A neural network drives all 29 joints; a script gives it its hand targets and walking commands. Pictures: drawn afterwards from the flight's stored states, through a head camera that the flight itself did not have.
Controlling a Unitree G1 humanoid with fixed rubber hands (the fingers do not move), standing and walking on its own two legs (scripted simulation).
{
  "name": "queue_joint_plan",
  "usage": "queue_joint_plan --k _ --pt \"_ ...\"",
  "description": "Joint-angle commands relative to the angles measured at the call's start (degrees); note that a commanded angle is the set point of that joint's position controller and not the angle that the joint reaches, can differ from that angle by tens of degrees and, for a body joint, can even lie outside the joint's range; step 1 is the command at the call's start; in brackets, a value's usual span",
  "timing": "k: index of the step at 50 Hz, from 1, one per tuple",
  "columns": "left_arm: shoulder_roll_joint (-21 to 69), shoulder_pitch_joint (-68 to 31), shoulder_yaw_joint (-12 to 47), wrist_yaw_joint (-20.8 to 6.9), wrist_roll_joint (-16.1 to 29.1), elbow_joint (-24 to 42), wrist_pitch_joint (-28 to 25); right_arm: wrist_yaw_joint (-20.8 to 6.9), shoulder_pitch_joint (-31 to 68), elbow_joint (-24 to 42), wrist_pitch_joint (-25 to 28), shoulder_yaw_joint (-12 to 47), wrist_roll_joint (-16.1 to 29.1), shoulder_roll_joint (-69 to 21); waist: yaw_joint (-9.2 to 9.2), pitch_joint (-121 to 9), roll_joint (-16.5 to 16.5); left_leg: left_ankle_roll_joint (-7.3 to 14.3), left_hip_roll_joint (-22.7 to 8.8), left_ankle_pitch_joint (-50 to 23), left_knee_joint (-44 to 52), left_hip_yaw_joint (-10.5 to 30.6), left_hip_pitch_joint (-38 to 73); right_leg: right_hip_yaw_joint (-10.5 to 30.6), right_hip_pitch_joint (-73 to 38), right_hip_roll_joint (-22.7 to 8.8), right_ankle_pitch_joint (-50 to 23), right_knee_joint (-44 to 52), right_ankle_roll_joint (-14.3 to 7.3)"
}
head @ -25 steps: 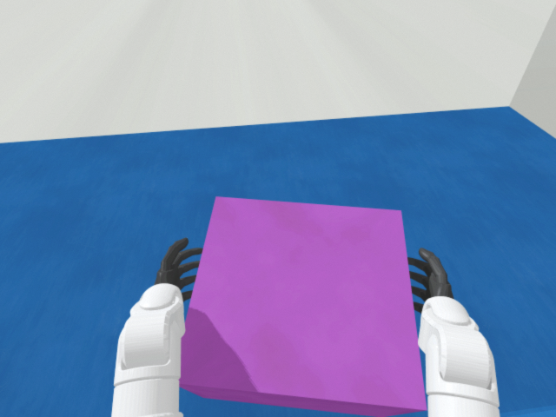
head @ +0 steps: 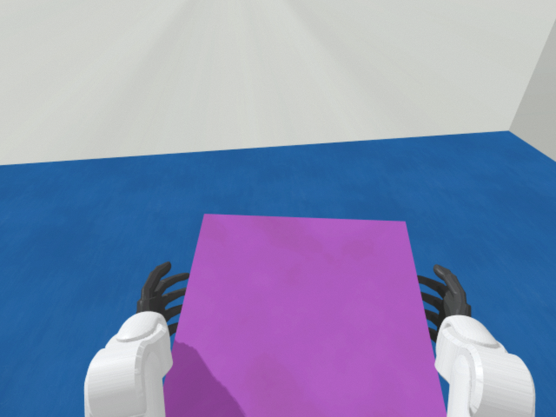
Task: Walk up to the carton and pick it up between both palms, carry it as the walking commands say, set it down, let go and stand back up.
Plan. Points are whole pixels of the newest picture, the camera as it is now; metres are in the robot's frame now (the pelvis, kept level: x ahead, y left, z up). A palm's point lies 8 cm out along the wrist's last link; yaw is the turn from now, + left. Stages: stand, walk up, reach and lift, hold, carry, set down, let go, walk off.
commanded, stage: carry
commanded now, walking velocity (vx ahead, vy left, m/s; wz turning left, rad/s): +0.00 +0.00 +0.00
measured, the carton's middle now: (299, 333) +0.26 +0.00 +0.04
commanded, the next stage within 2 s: hold in 1.98 s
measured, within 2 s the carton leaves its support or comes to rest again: neither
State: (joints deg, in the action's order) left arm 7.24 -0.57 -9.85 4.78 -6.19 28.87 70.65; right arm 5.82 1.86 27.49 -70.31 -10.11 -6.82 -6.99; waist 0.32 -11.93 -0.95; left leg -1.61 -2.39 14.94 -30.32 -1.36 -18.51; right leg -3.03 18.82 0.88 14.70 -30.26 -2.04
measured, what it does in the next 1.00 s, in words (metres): stands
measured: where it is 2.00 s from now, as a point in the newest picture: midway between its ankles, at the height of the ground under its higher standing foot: outside the picture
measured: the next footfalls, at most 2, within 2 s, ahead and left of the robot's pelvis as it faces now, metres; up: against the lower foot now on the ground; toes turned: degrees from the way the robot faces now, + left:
none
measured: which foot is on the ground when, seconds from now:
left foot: down 0.00-1.00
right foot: down 0.00-1.00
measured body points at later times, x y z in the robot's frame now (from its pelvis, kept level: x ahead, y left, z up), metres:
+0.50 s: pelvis -0.02 +0.02 +0.00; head -0.06 +0.02 +0.45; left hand +0.22 +0.21 +0.10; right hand +0.23 -0.17 +0.10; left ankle +0.01 +0.14 -0.73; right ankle +0.01 -0.10 -0.73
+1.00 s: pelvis -0.02 +0.03 +0.00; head -0.05 +0.02 +0.45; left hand +0.24 +0.21 +0.09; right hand +0.24 -0.16 +0.08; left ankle +0.01 +0.14 -0.73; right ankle +0.01 -0.10 -0.73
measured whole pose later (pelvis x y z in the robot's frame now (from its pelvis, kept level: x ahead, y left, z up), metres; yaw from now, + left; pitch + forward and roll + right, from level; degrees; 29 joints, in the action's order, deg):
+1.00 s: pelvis -0.02 +0.03 +0.00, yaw +0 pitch +3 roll +0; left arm 7.2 -3.2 -11.0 4.6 -6.7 21.2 63.1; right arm 5.7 4.0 20.1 -62.6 -10.5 -8.1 -7.1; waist 0.1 -8.0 0.0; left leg 0.8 -0.3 13.1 -29.6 -3.3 -19.3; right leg -1.9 20.3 -1.8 12.9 -30.4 0.3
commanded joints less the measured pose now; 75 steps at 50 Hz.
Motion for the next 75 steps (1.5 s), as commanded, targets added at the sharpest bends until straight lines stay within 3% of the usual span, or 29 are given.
queue_joint_plan --k 1,10,26,39,75 --pt "38.4 -25.9 40.5 -9.1 19.9 2.4 1.2 -9.9 23.8 2.0 -1.8 41.3 20.5 -39.0 -0.51 -2.4 1.1 1.3 -4.4 -2.8 4.9 2.8 2.2 6.1 0.3 -7.7 -4.0 7.5 0.1" --pt "39.3 -27.0 40.1 -9.2 19.2 1.8 0.6 -10.7 25.5 1.5 -1.2 42.3 20.9 -40.3 -0.27 -2.4 0.7 1.7 -3.9 -0.4 6.5 3.3 1.5 6.1 0.1 -7.7 -0.9 7.4 0.4" --pt "39.7 -26.8 41.4 -10.4 19.9 1.9 -1.3 -11.4 24.4 1.8 0.8 43.1 20.1 -40.5 -0.08 -3.4 1.0 2.5 -3.8 -1.8 6.9 3.5 1.9 5.4 -0.8 -7.6 -3.5 5.4 0.7" --pt "39.3 -28.0 39.4 -11.2 18.5 -3.4 -5.5 -12.5 26.2 -3.0 5.1 41.2 18.8 -40.0 -0.09 -4.2 0.7 2.7 -4.0 -3.4 6.9 3.5 2.1 4.9 -1.8 -7.5 -5.7 4.4 0.5" --pt "37.4 -26.7 37.5 -11.2 17.5 -6.2 -10.4 -12.3 25.2 -5.3 10.0 39.7 17.5 -38.6 -0.34 -4.2 1.1 2.4 -4.0 -4.7 5.6 2.5 3.2 4.4 -2.6 -7.9 -7.4 4.9 0.1"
